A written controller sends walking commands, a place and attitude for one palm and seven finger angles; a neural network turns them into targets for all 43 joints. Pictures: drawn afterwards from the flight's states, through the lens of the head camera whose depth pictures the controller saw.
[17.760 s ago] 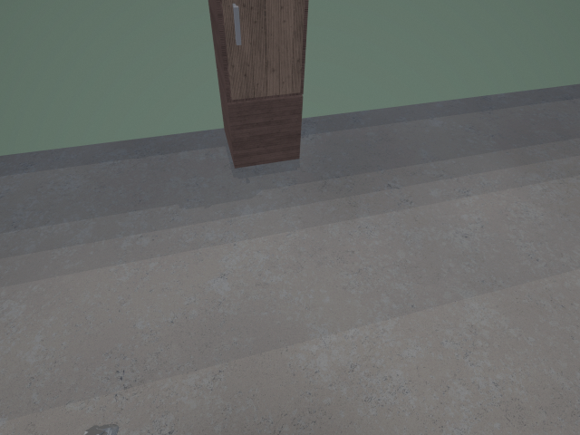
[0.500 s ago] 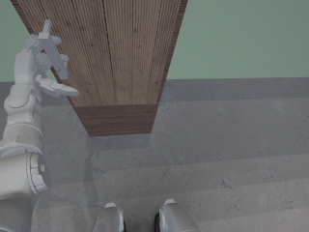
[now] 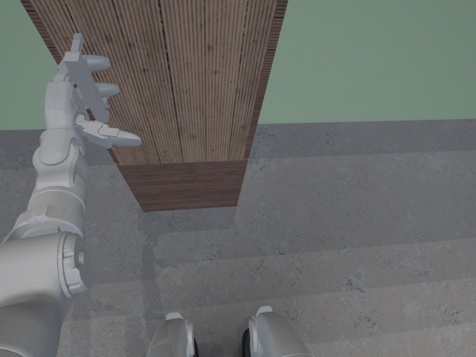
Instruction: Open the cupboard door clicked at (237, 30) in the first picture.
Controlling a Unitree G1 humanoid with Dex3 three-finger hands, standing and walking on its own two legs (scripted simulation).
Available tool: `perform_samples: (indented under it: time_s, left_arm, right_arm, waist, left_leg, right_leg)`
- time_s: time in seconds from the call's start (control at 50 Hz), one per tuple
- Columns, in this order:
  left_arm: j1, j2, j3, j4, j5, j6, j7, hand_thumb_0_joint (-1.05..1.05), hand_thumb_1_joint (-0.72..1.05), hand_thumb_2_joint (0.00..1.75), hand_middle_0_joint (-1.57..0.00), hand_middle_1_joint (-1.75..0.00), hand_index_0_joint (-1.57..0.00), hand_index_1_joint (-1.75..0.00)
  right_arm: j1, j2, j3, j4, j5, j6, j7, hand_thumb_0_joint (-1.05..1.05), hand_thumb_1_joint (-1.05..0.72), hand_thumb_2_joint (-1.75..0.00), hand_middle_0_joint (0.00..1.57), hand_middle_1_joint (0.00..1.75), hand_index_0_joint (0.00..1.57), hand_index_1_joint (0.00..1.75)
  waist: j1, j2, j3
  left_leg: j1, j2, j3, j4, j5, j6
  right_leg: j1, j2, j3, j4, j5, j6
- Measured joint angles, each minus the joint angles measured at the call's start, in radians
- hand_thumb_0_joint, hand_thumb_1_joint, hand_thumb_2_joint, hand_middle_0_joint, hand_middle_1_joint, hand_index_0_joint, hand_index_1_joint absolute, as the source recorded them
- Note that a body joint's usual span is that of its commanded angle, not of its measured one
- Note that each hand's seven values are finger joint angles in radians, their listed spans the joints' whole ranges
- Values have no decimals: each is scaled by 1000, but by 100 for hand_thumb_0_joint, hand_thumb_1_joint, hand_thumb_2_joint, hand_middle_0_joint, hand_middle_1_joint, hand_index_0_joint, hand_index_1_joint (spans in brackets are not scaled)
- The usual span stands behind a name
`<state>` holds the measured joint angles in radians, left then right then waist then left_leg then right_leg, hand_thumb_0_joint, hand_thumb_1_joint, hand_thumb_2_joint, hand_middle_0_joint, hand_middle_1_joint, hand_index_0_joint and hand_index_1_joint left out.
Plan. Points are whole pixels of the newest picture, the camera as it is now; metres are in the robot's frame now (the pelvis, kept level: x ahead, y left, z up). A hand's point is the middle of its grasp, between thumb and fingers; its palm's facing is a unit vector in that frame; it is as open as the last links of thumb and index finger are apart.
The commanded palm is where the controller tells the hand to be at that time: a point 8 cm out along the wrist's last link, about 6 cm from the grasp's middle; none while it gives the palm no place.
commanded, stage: slide the fingers in behind the handle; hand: left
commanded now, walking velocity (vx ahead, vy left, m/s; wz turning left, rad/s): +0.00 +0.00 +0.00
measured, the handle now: (91, 81) +0.56 +0.21 +0.07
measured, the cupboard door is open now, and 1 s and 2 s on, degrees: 0 1 51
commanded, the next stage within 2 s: close the thumb around the handle in 0.18 s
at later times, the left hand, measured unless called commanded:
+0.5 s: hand (107, 108) +0.51 +0.18 +0.06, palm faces +0.03 -1.00 -0.02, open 12.7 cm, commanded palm +0.49 +0.21 +0.07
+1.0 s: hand (107, 108) +0.51 +0.18 +0.06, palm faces +0.02 -1.00 -0.01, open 5.3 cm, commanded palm +0.48 +0.21 +0.07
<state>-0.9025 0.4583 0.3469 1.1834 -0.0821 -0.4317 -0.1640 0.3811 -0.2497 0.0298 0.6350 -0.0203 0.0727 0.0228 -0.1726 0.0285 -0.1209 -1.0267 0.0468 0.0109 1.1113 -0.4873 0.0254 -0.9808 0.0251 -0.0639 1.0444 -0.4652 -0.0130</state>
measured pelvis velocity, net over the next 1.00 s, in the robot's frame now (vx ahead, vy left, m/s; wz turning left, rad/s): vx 0.00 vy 0.00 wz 0.00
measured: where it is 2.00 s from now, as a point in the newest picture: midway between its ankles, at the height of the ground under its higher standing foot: outside the picture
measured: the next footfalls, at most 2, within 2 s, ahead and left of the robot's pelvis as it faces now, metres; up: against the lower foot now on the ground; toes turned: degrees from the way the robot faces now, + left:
none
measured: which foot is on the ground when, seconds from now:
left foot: down 0.00-1.00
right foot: down 0.00-1.00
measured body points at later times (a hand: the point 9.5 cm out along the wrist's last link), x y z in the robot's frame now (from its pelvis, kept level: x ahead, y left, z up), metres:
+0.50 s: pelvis +0.00 +0.00 +0.00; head +0.14 +0.02 +0.43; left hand +0.50 +0.23 +0.07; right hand +0.01 -0.27 -0.11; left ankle +0.01 +0.10 -0.66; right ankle +0.01 -0.12 -0.66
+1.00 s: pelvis +0.00 +0.00 +0.00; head +0.13 +0.02 +0.43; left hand +0.50 +0.23 +0.07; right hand +0.01 -0.26 -0.11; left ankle +0.01 +0.10 -0.66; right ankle +0.01 -0.12 -0.66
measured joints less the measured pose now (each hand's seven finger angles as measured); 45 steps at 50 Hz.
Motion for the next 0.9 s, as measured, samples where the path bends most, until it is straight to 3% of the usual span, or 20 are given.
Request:
perform_samples:
  time_s: [0.32, 0.42, 0.56, 0.9]
  left_arm:
    - [13, -4, -7, -13, -10, -6, -8, -1, -49, 30, -29, -120, -28, -120]
    - [22, -6, -8, -19, -13, -6, -11, -1, -42, 33, -30, -121, -28, -120]
    - [18, -8, -12, -17, -14, -8, -10, -1, -15, 45, -32, -124, -30, -123]
    - [34, -7, 2, -29, -17, -1, -25, 1, 71, 82, -37, -133, -37, -132]
  right_arm:
    - [1, -8, -7, 8, 4, 2, -4, 1, -90, -90, 20, 30, 20, 30]
    - [-4, -6, -7, 6, 4, 2, -3, 1, -90, -90, 20, 30, 20, 30]
    - [-9, -3, -6, 4, 5, 1, -4, 1, -90, -90, 20, 30, 20, 30]
    - [-4, -1, -5, 3, 7, 5, -5, 1, -90, -90, 20, 30, 20, 30]
  waist:
    - [5, -3, 0]
    - [6, -3, -3]
    - [9, -1, -1]
    - [7, -1, -4]
  left_leg:
    - [5, 1, -5, -6, 1, -4]
    - [9, 1, -5, -8, 0, -5]
    - [8, 0, -7, -6, -2, -5]
    - [13, 3, -1, -9, -4, -3]
  right_leg:
    - [6, 2, -4, -6, 0, -4]
    - [10, 3, -4, -8, -1, -4]
    - [10, 2, -5, -6, -4, -4]
    - [13, 5, 2, -10, -2, -2]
